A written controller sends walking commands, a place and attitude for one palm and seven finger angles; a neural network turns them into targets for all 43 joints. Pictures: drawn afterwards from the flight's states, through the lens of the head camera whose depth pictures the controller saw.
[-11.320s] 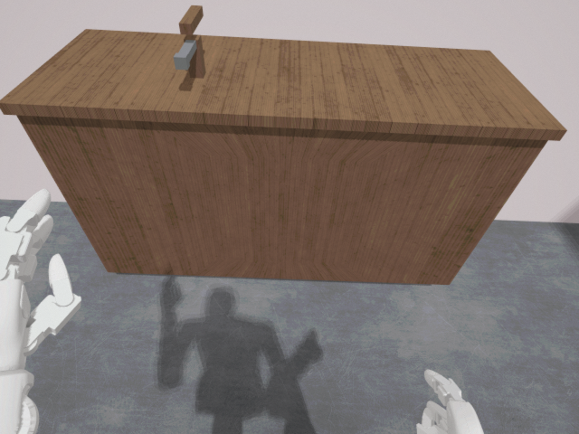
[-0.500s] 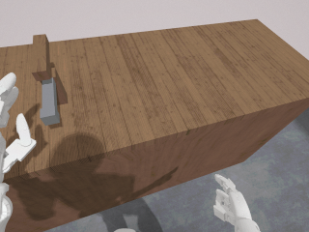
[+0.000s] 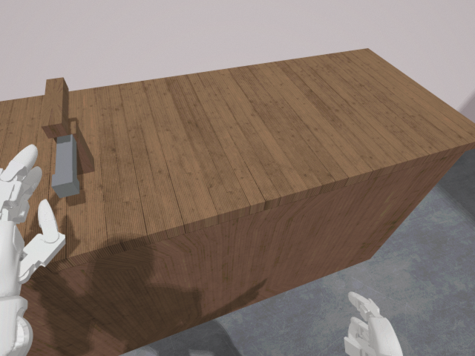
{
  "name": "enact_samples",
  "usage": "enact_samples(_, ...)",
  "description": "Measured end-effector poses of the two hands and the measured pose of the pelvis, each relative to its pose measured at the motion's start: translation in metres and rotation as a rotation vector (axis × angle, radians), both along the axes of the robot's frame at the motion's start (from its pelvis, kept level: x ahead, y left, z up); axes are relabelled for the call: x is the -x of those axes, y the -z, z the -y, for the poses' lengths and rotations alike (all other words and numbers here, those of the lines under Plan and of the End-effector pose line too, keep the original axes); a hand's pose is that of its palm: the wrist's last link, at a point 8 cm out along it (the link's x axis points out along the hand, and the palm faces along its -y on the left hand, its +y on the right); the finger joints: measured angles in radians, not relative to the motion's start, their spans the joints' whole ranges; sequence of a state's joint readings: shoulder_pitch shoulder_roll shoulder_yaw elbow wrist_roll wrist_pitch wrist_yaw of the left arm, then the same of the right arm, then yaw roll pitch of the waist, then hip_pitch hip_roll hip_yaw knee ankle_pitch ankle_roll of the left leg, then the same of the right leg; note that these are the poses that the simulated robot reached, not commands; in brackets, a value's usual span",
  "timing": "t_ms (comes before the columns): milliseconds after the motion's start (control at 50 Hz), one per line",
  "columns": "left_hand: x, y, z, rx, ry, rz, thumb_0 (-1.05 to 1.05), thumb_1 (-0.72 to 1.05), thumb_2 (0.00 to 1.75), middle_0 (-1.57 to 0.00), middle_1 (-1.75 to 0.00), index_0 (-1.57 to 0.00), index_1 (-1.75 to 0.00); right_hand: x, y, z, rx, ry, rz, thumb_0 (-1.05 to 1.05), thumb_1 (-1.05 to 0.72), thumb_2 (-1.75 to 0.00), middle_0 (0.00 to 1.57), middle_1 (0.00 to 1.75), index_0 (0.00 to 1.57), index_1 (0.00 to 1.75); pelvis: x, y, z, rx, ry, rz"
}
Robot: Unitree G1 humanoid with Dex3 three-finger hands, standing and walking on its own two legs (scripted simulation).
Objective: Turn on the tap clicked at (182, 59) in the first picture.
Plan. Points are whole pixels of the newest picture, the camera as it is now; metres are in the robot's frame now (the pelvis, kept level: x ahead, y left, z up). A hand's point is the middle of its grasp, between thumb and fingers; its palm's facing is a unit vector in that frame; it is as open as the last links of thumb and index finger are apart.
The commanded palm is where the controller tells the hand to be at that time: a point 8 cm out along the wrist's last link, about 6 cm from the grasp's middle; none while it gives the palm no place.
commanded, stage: come to a stop and stand still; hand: left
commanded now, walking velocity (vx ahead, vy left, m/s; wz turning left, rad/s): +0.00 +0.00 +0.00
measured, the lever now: (66, 184) +0.32 +0.29 +0.13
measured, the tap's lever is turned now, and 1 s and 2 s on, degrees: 0 0 0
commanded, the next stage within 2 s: look again from close up in 0.98 s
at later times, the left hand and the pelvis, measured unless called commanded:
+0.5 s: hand (62, 227) +0.23 +0.25 +0.15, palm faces +0.34 -0.87 -0.36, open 7.5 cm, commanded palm +0.17 +0.29 +0.17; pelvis +0.01 +0.01 +0.00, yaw -1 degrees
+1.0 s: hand (59, 216) +0.25 +0.26 +0.16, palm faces +0.38 -0.84 -0.38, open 7.5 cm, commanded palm +0.19 +0.29 +0.17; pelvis +0.03 +0.01 +0.00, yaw +1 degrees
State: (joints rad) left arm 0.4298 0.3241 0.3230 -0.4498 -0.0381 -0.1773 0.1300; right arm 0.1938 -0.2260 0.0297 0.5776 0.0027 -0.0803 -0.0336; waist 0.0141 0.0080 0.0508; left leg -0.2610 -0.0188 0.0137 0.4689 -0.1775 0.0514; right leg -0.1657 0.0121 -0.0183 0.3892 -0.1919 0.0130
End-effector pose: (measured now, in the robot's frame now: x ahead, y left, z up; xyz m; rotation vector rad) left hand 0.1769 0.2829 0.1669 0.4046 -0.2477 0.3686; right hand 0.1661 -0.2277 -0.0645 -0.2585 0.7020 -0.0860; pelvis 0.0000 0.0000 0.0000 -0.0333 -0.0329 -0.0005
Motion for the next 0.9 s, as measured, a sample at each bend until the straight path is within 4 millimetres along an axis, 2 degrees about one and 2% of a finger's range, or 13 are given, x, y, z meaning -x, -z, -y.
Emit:
enact_samples(120, 0.000, -0.001, 0.004, -0.007, 0.010, -0.009, 0.02, 0.89, 0.90, -0.21, -0.30, -0.21, -0.30, 0.000, -0.001, 0.006, -0.002, 0.017, 0.012, 0.01, -0.90, -0.90, 0.20, 0.30, 0.20, 0.30, -0.001, 0.000, 0.003, 0.001, -0.001, -0.001)
enact_samples(240, 0.001, 0.000, 0.002, -0.003, 0.003, -0.015, 0.02, 0.89, 0.90, -0.21, -0.30, -0.21, -0.30, -0.006, 0.000, 0.002, -0.009, 0.006, 0.014, 0.01, -0.90, -0.90, 0.20, 0.30, 0.20, 0.30, -0.004, 0.000, 0.003, 0.001, -0.004, -0.002)
enact_samples(300, -0.011, -0.021, -0.025, -0.152, -0.017, 0.063, 0.02, 0.88, 0.90, -0.22, -0.30, -0.21, -0.30, -0.006, 0.002, -0.004, 0.004, -0.040, -0.010, 0.01, -0.91, -0.90, 0.20, 0.30, 0.20, 0.30, 0.000, 0.002, 0.006, 0.002, -0.021, -0.015)
enact_samples(360, -0.019, -0.026, -0.044, -0.102, -0.078, 0.117, 0.02, 0.88, 0.90, -0.21, -0.30, -0.21, -0.30, -0.007, 0.002, -0.011, -0.025, -0.048, 0.006, 0.01, -0.90, -0.90, 0.20, 0.30, 0.20, 0.30, 0.002, 0.003, 0.002, -0.003, -0.007, -0.015)
enact_samples(500, -0.018, 0.002, -0.008, -0.036, 0.066, 0.009, 0.02, 0.89, 0.90, -0.20, -0.30, -0.20, -0.30, -0.010, -0.001, -0.024, -0.054, -0.019, 0.047, 0.01, -0.90, -0.90, 0.21, 0.30, 0.21, 0.30, -0.009, 0.002, -0.012, -0.011, 0.014, -0.026)
enact_samples(580, -0.022, 0.010, -0.016, -0.045, 0.059, -0.024, 0.02, 0.88, 0.90, -0.21, -0.30, -0.21, -0.30, -0.014, 0.000, -0.028, -0.032, -0.027, 0.015, 0.01, -0.90, -0.90, 0.21, 0.30, 0.21, 0.30, -0.016, 0.001, -0.012, -0.010, 0.003, -0.031)
enact_samples(680, -0.031, 0.001, -0.030, -0.049, -0.006, 0.036, 0.02, 0.88, 0.90, -0.21, -0.30, -0.21, -0.30, -0.026, 0.000, -0.030, -0.013, -0.061, -0.009, 0.01, -0.90, -0.90, 0.21, 0.30, 0.21, 0.30, -0.024, 0.001, -0.012, -0.006, -0.010, -0.035)
enact_samples(780, -0.038, -0.009, -0.021, -0.046, 0.020, 0.079, 0.02, 0.89, 0.90, -0.21, -0.30, -0.20, -0.30, -0.043, -0.004, -0.029, -0.014, -0.061, 0.012, 0.01, -0.90, -0.90, 0.21, 0.30, 0.21, 0.30, -0.032, 0.001, -0.012, -0.005, -0.011, -0.039)
enact_samples(900, -0.038, -0.005, -0.014, -0.057, 0.045, 0.027, 0.02, 0.89, 0.90, -0.21, -0.30, -0.20, -0.30, -0.055, -0.010, -0.025, -0.023, -0.039, 0.042, 0.01, -0.90, -0.90, 0.21, 0.30, 0.21, 0.30, -0.034, 0.001, -0.009, -0.004, -0.012, -0.038)
